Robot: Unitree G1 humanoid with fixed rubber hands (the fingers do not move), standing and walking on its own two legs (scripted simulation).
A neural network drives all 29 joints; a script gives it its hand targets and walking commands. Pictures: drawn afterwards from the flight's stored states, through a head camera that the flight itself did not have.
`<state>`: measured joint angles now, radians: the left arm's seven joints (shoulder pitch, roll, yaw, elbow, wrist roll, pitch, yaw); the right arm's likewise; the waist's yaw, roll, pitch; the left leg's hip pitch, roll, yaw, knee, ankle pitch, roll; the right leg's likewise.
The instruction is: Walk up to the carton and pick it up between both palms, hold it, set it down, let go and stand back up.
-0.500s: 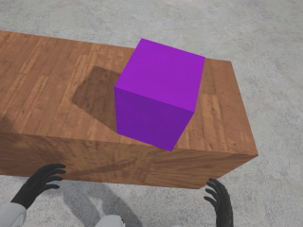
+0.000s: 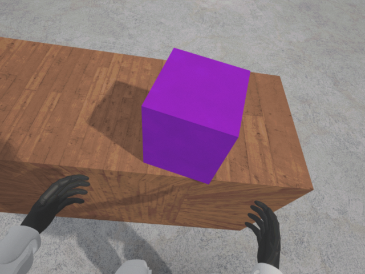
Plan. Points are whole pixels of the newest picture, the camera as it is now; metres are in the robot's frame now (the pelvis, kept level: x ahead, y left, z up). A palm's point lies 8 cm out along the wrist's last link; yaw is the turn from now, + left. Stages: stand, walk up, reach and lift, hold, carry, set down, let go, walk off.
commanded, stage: reach and lift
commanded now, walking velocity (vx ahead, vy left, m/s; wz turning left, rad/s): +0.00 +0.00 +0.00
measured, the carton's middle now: (192, 120) +0.47 -0.02 +0.00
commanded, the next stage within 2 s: none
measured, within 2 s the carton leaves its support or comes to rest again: neither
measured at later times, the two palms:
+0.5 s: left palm (60, 176) +0.27 +0.25 +0.04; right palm (263, 216) +0.22 -0.16 +0.02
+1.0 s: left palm (78, 128) +0.34 +0.22 +0.09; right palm (272, 185) +0.27 -0.17 +0.06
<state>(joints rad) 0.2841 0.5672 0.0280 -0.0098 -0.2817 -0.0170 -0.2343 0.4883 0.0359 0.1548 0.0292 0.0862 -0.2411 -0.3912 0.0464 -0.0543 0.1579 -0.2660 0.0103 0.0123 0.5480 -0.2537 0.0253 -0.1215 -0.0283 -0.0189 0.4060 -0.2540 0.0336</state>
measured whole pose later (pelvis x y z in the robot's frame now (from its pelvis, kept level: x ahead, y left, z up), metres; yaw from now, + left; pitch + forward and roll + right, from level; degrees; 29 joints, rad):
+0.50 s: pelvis +0.02 -0.01 +0.00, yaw +0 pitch +0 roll -2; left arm 0.11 0.57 0.02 -0.06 -0.31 0.12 -0.21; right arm 0.34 0.04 0.15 -0.05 0.12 -0.12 -0.42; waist 0.05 -0.05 0.16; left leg -0.26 0.01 0.01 0.52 -0.26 0.03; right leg -0.12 -0.03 -0.02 0.39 -0.26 0.04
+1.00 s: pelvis +0.00 -0.02 +0.00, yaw +0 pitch -1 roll -1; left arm -0.28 0.57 0.02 0.12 -0.31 0.35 -0.19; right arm -0.01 0.04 0.11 -0.05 0.16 0.22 -0.44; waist -0.04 -0.05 0.12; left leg -0.24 0.01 0.01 0.46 -0.20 0.02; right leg -0.12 -0.03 -0.02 0.37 -0.23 0.04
